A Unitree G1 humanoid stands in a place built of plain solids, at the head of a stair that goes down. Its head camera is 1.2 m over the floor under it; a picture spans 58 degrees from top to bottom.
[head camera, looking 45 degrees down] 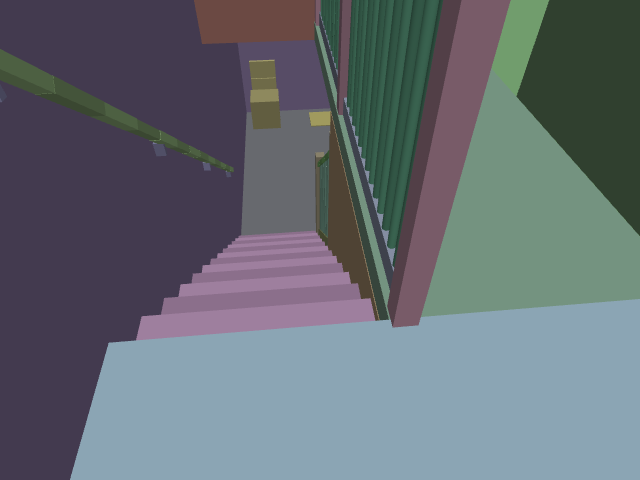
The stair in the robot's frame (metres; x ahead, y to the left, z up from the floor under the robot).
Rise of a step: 0.19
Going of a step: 0.24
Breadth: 0.90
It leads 6 degrees to the left of straight ahead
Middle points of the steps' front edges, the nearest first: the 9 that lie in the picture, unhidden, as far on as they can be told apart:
0.78 0.22 0.00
1.02 0.24 -0.19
1.26 0.27 -0.39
1.49 0.29 -0.58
1.73 0.31 -0.77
1.97 0.34 -0.96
2.21 0.36 -1.16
2.44 0.38 -1.35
2.68 0.41 -1.54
